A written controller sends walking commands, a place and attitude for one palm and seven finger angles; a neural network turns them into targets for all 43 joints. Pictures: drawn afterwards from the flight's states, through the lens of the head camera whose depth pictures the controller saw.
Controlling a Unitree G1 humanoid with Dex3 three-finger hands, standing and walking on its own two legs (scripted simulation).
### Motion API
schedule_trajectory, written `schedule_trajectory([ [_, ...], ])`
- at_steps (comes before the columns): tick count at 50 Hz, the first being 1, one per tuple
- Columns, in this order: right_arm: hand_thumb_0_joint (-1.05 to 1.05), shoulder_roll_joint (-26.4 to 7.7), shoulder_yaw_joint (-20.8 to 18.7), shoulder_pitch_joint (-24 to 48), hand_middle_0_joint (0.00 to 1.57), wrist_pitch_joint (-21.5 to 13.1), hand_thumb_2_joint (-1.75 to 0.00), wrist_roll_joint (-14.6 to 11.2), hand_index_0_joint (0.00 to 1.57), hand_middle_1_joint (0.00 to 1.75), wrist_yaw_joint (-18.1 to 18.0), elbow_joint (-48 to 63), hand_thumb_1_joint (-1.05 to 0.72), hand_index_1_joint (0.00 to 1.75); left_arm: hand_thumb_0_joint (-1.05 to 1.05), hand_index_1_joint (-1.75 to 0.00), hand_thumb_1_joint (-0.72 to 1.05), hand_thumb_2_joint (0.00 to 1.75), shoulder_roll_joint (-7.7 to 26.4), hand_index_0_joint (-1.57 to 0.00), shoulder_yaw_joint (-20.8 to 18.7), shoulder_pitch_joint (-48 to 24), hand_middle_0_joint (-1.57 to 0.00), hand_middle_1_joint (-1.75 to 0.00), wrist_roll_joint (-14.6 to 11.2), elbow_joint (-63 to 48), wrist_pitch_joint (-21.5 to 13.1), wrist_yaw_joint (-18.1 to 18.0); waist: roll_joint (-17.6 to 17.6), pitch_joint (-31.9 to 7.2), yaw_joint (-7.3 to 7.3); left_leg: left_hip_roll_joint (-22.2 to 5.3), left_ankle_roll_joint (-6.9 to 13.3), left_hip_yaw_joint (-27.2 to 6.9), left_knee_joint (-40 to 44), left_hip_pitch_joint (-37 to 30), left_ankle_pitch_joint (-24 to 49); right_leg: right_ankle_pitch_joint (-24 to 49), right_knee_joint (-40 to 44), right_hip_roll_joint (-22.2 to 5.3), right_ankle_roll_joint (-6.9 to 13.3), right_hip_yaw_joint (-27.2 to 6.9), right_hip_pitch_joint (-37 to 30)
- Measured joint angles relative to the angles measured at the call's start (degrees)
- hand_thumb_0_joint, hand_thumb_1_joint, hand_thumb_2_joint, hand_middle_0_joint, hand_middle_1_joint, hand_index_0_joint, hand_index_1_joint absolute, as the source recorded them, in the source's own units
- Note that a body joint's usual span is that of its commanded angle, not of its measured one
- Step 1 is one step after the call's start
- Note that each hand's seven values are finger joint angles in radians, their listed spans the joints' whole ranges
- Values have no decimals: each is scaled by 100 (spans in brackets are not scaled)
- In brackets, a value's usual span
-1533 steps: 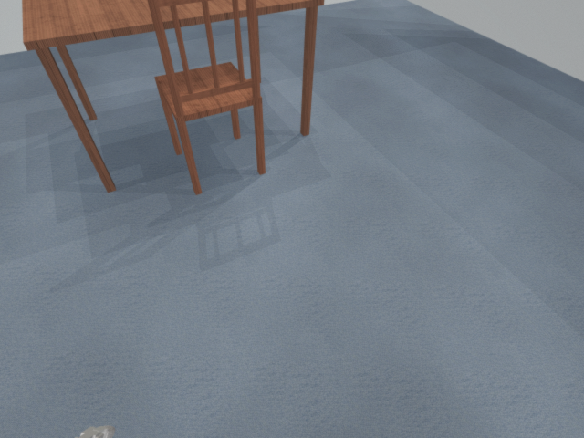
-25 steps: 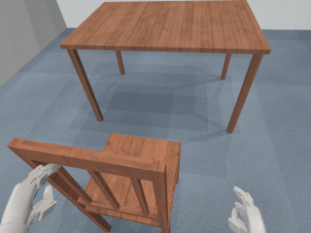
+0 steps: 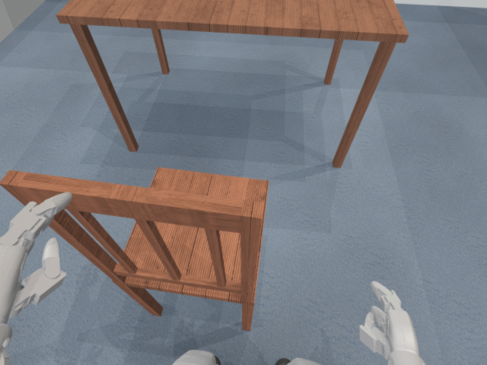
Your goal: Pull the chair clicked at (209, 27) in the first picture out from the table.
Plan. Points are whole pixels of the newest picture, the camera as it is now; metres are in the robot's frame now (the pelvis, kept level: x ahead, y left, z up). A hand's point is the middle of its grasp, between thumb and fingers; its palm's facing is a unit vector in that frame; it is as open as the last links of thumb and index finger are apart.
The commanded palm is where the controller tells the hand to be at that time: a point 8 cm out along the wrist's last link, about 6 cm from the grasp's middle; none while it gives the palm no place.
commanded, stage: step back with the hand held close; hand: left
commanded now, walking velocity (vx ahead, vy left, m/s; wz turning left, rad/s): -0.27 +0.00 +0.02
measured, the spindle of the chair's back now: (162, 251) +0.30 +0.20 -0.08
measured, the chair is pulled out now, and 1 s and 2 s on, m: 0.61 0.61 0.61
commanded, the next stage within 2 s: stop stepping back and stand still in 0.52 s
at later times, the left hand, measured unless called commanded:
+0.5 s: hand out of the picture +0.09 +0.30 +0.17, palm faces +0.46 -0.73 -0.51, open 7.4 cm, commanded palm +0.03 +0.34 +0.18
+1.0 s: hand out of the picture -0.04 +0.35 +0.18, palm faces +0.59 -0.73 -0.34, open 7.4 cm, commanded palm -0.08 +0.37 +0.18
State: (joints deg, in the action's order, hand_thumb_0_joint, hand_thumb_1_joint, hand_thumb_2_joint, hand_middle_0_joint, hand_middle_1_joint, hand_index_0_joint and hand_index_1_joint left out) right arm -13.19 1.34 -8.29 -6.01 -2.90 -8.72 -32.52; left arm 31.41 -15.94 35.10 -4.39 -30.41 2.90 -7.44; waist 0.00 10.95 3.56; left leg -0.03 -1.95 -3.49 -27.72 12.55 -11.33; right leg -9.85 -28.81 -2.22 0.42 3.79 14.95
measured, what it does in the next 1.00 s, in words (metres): walks backwards: right foot, then left foot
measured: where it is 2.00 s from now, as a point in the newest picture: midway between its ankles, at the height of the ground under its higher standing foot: outside the picture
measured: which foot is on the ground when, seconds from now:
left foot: down 0.00-0.84, up 0.86-0.98, down 1.00-1.00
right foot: down 0.00-0.28, up 0.30-0.38, down 0.40-1.00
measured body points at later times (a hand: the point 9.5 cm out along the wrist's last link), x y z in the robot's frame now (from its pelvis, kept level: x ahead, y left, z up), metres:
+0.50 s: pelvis -0.10 +0.03 -0.01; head -0.08 +0.05 +0.44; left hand +0.06 +0.34 +0.20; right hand +0.06 -0.19 -0.10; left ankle +0.02 +0.15 -0.73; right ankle -0.05 -0.11 -0.74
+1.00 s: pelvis -0.20 +0.06 -0.03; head -0.24 +0.09 +0.42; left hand -0.07 +0.39 +0.20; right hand -0.02 -0.17 -0.09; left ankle -0.17 +0.17 -0.74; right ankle -0.10 -0.09 -0.73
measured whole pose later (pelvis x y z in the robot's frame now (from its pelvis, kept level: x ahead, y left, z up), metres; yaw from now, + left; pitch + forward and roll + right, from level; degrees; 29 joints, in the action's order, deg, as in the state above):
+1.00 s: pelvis -0.20 +0.06 -0.03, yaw +4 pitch -3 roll -3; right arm -12.3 1.4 -14.5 -6.4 -0.5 -5.8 -38.0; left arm 24.2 -25.2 25.8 -1.3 -31.9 -9.6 -9.6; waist 1.7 -2.3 2.6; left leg -1.0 1.5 -1.4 -43.9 19.9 -25.4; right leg -16.1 -40.4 -3.1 -1.0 2.7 23.9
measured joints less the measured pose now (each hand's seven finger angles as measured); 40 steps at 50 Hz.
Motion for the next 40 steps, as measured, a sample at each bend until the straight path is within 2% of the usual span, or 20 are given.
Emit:
schedule_trajectory([
  [3, 1, 22, -22, -97, 20, -5, -90, 72, 20, 30, -2, -205, -90, 30, 2, -33, 88, 90, 1, -30, -576, -228, -22, -31, 55, -468, -660, -158, -11, -248, 25, -3, 4, -51, -122, 207, 43, 97, 21, 8, 4, 49, 124],
  [6, 1, 18, -73, -145, 20, 60, -90, 104, 20, 30, 96, -370, -90, 30, 2, -32, 88, 90, -187, -27, -1064, -505, -22, -31, 135, -335, -1075, -302, -136, -641, -103, -21, 101, -8, -601, 554, -458, 185, 13, 25, 9, 41, 293],
  [9, 1, -61, -130, -206, 20, 150, -90, 97, 20, 30, 178, -494, -90, 30, 1, -31, 89, 90, -484, -24, -1131, -716, -21, -31, 177, 105, -1107, -385, -304, -1017, -279, -42, 213, 96, -1037, 676, -882, 174, -184, 3, -31, 8, 532],
  [12, 1, -66, -131, -273, 20, 258, -90, 83, 20, 30, 182, -516, -90, 30, 1, -31, 89, 90, -784, -22, -935, -809, -21, -30, 239, 556, -912, -382, -275, -1127, -389, 11, 248, 233, -982, 725, -443, -40, -439, -102, -92, -71, 718],
  [14, 1, -21, -78, -373, 20, 269, -90, 96, 20, 30, 161, -443, -90, 30, 1, -31, 89, 90, -943, -22, -796, -706, -20, -30, 314, 717, -764, -368, -227, -1124, -432, 4, 306, 320, -858, 700, -259, -619, -600, -95, -123, -151, 804],
  [17, 1, 112, -29, -635, 20, 155, -90, 152, 20, 30, 144, -277, -90, 30, 2, -31, 89, 90, -996, -21, -610, -582, -21, -31, 447, 659, -716, -290, -157, -1046, -563, 17, 355, 207, -704, 730, -80, -717, -980, 11, -140, -227, 697],
  [19, 1, 210, 12, -820, 20, 35, -90, 179, 20, 30, 159, -244, -90, 30, 2, -31, 89, 90, -868, -21, -590, -506, -21, -31, 519, 417, -845, -213, -65, -1065, -601, -1, 402, 155, -716, 906, -25, -622, -931, 87, -129, -240, 369],
  [20, 1, 255, 34, -894, 20, -38, -90, 196, 20, 30, 175, -242, -90, 30, 2, -31, 89, 90, -769, -21, -643, -458, -21, -31, 533, 268, -971, -182, 8, -1094, -598, -3, 394, 167, -748, 1044, -6, -576, -784, 110, -103, -263, 164],
  [21, 1, 269, 50, -907, 20, -113, -90, 217, 20, 30, 195, -265, -90, 30, 2, -31, 88, 90, -709, -21, -726, -428, -21, -31, 531, 137, -1125, -158, 32, -1091, -536, -40, 361, 194, -783, 1189, 45, -826, -553, 132, -148, -273, 70],
  [23, 1, 232, 39, -752, 20, -211, -90, 254, 20, 30, 233, -378, -90, 30, 2, -31, 88, 90, -710, -21, -891, -400, -21, -31, 467, -34, -1385, -136, -109, -882, -409, -181, 301, 151, -749, 1307, 235, -663, -392, 272, -194, -241, 141],
  [25, 1, 213, -4, -615, 20, -265, -90, 259, 20, 30, 251, -451, -90, 30, 2, -31, 88, 90, -649, -21, -1016, -343, -21, -31, 357, -187, -1498, -125, -143, -714, -285, -216, 264, 175, -661, 1330, 382, -400, -370, 306, -184, -278, 225],
  [28, 1, 160, -76, -463, 20, -323, -90, 267, 20, 30, 227, -533, -90, 30, 2, -31, 88, 90, -616, -21, -1058, -349, -21, -31, 272, -223, -1599, -127, -147, -654, -154, -178, 255, 256, -768, 1426, -34, -305, -413, 263, -168, -364, 348],
  [30, 1, 113, -106, -359, 20, -338, -90, 279, 20, 30, 203, -564, -90, 30, 2, -31, 88, 90, -641, -21, -1037, -417, -21, -31, 266, -156, -1587, -153, -146, -671, -120, -140, 265, 317, -836, 1489, -257, -268, -465, 221, -177, -429, 438],
  [33, 1, 73, -127, -212, 20, -340, -90, 279, 20, 30, 185, -555, -90, 30, 2, -30, 88, 90, -683, -21, -987, -598, -21, -31, 283, -26, -1523, -185, -120, -687, -140, -96, 299, 387, -907, 1573, -343, -280, -609, 163, -197, -487, 576],
  [35, 1, 79, -124, -151, 20, -325, -90, 251, 20, 30, 178, -515, -90, 30, 2, -30, 88, 90, -729, -21, -931, -704, -21, -31, 282, 76, -1443, -185, -128, -693, -190, -100, 335, 399, -862, 1567, -283, -679, -757, 156, -167, -474, 635],
  [37, 1, 147, -129, -144, 20, -322, -90, 211, 20, 30, 176, -427, -90, 30, 2, -30, 88, 90, -743, -21, -878, -809, -21, -31, 299, 143, -1312, -166, -123, -679, -273, -105, 354, 389, -700, 1512, -208, -1274, -959, 176, -80, -436, 661],
  [40, 1, 320, -133, -246, 20, -327, -90, 186, 20, 30, 225, -300, -90, 30, 2, -30, 88, 90, -553, -21, -875, -877, -21, -31, 309, 74, -1205, -105, -28, -719, -437, -89, 336, 392, -522, 1524, -305, -1646, -1054, 221, 37, -205, 389],
])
